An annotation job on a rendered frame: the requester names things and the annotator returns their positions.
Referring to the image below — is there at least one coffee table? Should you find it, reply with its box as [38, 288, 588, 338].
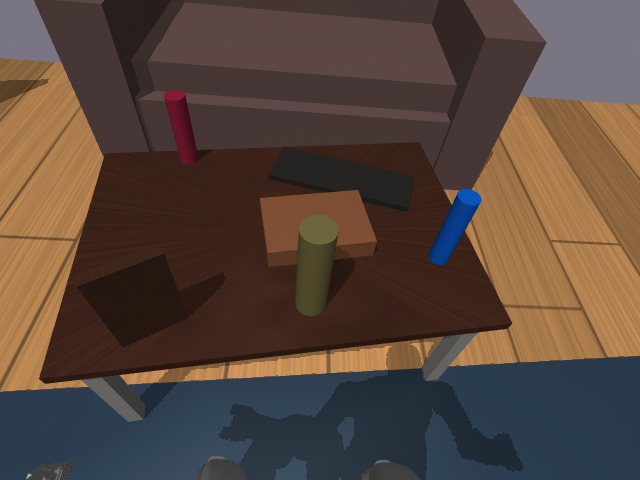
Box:
[39, 142, 512, 422]

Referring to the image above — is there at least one sofa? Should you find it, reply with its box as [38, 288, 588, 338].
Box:
[34, 0, 547, 190]

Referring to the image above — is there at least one left robot hand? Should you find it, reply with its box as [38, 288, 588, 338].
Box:
[26, 461, 72, 480]

